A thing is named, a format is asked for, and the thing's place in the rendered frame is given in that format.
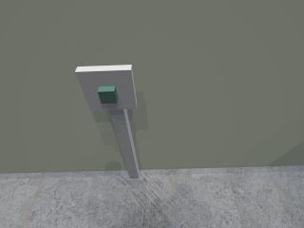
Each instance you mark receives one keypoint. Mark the button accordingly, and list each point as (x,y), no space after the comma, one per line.
(108,94)

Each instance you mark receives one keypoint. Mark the panel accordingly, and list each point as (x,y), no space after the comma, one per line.
(120,76)

